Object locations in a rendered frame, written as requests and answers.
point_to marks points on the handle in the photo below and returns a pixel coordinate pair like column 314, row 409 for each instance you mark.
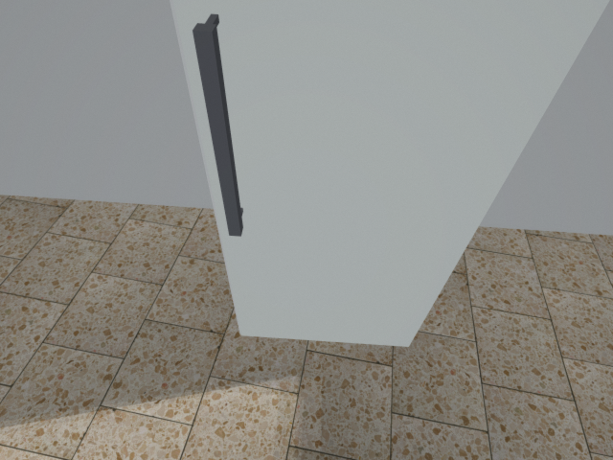
column 209, row 62

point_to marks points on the fridge door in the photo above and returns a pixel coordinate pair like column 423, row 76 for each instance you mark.
column 370, row 138

